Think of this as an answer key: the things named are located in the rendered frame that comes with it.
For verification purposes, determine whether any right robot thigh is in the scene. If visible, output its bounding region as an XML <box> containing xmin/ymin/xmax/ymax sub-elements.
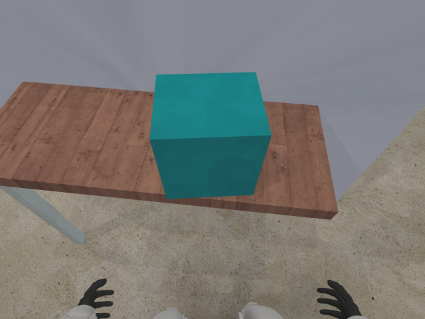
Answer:
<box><xmin>236</xmin><ymin>305</ymin><xmax>284</xmax><ymax>319</ymax></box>

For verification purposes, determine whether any carton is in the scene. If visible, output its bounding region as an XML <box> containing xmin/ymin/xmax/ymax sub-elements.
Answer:
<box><xmin>149</xmin><ymin>72</ymin><xmax>272</xmax><ymax>199</ymax></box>

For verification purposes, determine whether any robot right shin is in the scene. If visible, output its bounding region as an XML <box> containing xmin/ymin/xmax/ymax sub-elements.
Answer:
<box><xmin>243</xmin><ymin>302</ymin><xmax>258</xmax><ymax>309</ymax></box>

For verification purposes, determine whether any right robot hand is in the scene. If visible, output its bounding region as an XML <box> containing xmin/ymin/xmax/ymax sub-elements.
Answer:
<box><xmin>317</xmin><ymin>280</ymin><xmax>362</xmax><ymax>319</ymax></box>

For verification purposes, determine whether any left robot hand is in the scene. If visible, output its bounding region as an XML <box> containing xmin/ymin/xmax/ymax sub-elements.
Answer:
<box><xmin>78</xmin><ymin>278</ymin><xmax>114</xmax><ymax>319</ymax></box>

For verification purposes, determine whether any left robot forearm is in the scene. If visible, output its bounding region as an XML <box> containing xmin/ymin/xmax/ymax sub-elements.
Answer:
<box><xmin>60</xmin><ymin>305</ymin><xmax>98</xmax><ymax>319</ymax></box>

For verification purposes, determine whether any table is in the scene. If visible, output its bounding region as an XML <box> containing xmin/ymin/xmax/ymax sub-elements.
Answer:
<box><xmin>0</xmin><ymin>82</ymin><xmax>338</xmax><ymax>244</ymax></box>

